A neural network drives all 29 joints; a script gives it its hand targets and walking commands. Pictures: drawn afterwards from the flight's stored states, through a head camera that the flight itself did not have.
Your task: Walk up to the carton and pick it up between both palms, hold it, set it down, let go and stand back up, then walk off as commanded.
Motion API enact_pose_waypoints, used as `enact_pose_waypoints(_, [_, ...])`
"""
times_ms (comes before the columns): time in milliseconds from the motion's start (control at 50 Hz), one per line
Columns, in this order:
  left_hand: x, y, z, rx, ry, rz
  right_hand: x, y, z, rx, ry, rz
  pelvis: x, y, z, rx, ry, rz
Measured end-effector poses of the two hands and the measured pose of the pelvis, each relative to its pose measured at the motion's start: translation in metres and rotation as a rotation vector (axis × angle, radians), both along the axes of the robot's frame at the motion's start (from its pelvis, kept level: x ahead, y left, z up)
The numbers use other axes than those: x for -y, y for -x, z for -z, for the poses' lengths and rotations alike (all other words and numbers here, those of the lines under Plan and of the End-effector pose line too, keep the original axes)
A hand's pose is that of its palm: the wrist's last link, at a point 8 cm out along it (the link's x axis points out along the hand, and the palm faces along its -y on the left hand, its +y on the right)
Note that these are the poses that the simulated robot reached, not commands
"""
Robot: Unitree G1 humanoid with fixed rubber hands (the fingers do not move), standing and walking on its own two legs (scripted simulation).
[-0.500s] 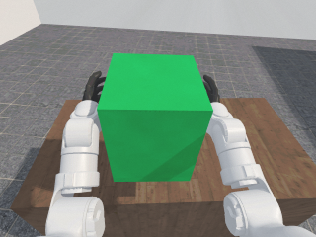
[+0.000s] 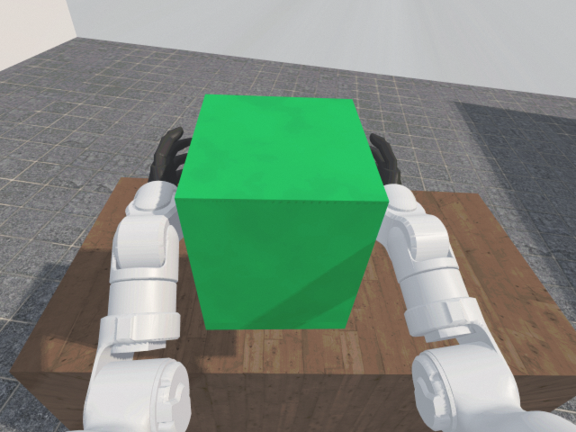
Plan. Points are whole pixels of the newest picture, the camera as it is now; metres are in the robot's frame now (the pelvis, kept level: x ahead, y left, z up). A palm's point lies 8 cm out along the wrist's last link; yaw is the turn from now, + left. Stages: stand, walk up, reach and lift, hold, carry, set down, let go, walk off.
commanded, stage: hold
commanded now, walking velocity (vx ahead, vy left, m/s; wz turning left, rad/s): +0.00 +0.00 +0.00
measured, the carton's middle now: (277, 216) +0.36 +0.01 +0.16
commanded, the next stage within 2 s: none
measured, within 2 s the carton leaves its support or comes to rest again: neither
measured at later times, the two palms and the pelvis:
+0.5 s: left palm (170, 184) +0.37 +0.15 +0.20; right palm (387, 196) +0.37 -0.14 +0.19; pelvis +0.00 +0.00 +0.00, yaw +0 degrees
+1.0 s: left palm (181, 179) +0.37 +0.13 +0.21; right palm (396, 199) +0.37 -0.16 +0.19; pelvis +0.00 +0.00 +0.00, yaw +0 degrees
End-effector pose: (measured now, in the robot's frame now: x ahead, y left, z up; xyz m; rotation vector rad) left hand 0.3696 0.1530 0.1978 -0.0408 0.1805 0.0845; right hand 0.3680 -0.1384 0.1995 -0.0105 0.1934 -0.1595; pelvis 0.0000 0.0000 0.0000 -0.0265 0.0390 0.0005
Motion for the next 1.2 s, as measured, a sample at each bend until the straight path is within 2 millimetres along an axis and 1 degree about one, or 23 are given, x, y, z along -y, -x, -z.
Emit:
enact_pose_waypoints(120, [0.008,0.000,-0.002,-0.006,-0.032,0.011,0.008,0.003,0.006,-0.004,-0.065,0.015,0.000,0.002,0.000,0.004,0.000,0.000])
enact_pose_waypoints(300, [0.019,-0.003,-0.009,-0.010,-0.093,0.017,0.019,0.001,0.016,-0.007,-0.123,0.020,0.001,0.000,0.000,0.002,-0.001,0.000])
enact_pose_waypoints(420, [0.013,0.000,-0.010,-0.007,-0.087,0.003,0.013,0.000,0.014,-0.005,-0.100,0.003,0.001,0.001,0.000,0.005,-0.001,0.000])
enact_pose_waypoints(540, [0.003,0.003,-0.003,-0.006,-0.036,-0.002,0.003,0.002,0.007,-0.004,-0.057,-0.001,0.001,0.003,0.000,0.009,-0.001,0.000])
enact_pose_waypoints(640, [-0.002,0.005,0.001,-0.005,-0.004,0.000,-0.002,0.004,0.002,-0.003,-0.025,0.001,0.000,0.004,0.000,0.011,0.000,0.000])
enact_pose_waypoints(760, [0.004,0.002,0.001,-0.005,-0.005,0.014,0.004,0.006,0.002,-0.002,-0.042,0.017,0.000,0.004,0.000,0.011,0.000,0.000])
enact_pose_waypoints(880, [0.016,-0.002,-0.005,-0.004,-0.059,0.025,0.016,0.004,0.009,0.000,-0.092,0.027,0.001,0.002,0.000,0.007,-0.001,0.000])
enact_pose_waypoints(960, [0.021,-0.003,-0.010,-0.003,-0.090,0.022,0.020,0.002,0.013,0.001,-0.122,0.024,0.001,0.000,0.000,0.006,-0.001,-0.001])
enact_pose_waypoints(1080, [0.016,-0.001,-0.011,-0.004,-0.096,0.004,0.015,0.000,0.014,0.000,-0.123,0.006,0.001,0.000,0.000,0.006,-0.001,-0.001])
enact_pose_waypoints(1200, [0.004,0.002,-0.006,-0.003,-0.046,-0.003,0.004,0.001,0.007,0.001,-0.080,0.000,0.001,0.001,0.000,0.011,-0.001,-0.001])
